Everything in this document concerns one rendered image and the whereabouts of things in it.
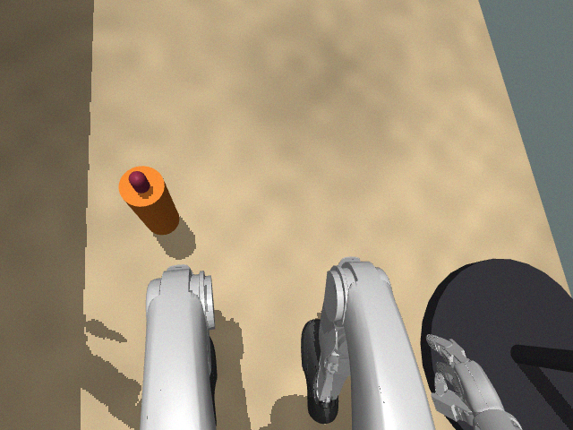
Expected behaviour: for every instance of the coat stand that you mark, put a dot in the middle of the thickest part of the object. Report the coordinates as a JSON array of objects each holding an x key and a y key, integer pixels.
[{"x": 516, "y": 322}]

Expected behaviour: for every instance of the right robot hand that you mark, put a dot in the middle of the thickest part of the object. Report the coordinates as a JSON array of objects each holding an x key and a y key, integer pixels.
[{"x": 469, "y": 380}]

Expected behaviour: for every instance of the bottle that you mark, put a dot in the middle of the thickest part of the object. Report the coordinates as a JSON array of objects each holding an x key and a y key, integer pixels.
[{"x": 145, "y": 191}]

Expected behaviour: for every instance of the right robot arm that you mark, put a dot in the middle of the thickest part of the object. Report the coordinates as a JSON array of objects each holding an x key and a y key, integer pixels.
[{"x": 495, "y": 419}]

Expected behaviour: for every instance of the right robot foot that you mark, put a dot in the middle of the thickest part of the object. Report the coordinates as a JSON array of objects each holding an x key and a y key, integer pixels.
[{"x": 319, "y": 411}]

